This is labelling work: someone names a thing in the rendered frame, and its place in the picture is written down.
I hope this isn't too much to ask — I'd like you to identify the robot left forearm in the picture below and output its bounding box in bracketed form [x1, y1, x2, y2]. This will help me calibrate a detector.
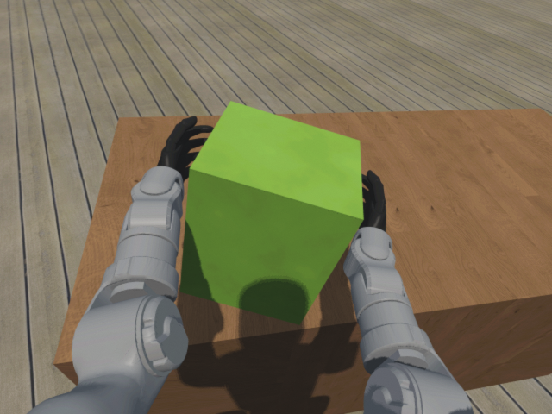
[72, 166, 184, 373]

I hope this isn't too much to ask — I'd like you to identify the left robot hand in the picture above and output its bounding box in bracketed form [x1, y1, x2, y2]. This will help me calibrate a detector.
[157, 116, 214, 182]

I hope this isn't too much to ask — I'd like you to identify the robot left upper arm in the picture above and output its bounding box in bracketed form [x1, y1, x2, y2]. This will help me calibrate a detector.
[27, 294, 188, 414]

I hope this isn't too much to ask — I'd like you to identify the robot right forearm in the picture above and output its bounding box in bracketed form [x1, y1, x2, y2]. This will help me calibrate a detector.
[343, 227, 457, 382]

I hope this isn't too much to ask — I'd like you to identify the pedestal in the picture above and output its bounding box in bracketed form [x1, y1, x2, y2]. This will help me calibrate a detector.
[53, 109, 552, 414]

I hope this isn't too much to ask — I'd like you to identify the robot right upper arm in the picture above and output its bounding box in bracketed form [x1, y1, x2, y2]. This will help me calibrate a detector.
[363, 362, 474, 414]

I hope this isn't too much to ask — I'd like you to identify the carton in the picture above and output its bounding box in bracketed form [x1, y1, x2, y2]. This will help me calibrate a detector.
[180, 101, 364, 325]

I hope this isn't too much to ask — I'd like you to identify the right robot hand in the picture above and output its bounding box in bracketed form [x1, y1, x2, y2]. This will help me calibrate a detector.
[359, 170, 386, 232]

